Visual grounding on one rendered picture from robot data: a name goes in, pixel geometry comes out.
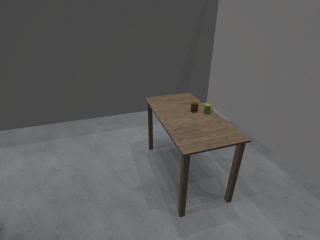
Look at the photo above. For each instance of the table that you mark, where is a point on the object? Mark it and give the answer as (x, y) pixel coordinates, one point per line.
(193, 133)

